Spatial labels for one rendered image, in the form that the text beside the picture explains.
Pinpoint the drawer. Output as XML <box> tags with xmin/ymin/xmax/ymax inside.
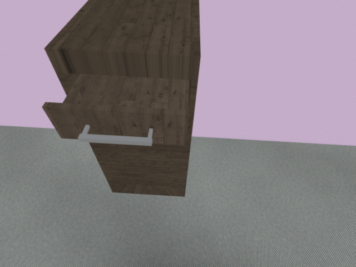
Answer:
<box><xmin>42</xmin><ymin>74</ymin><xmax>189</xmax><ymax>146</ymax></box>

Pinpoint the cabinet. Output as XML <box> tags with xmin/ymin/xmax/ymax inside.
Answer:
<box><xmin>44</xmin><ymin>0</ymin><xmax>201</xmax><ymax>197</ymax></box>

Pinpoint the handle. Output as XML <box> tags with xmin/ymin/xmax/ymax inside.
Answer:
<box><xmin>78</xmin><ymin>125</ymin><xmax>153</xmax><ymax>146</ymax></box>

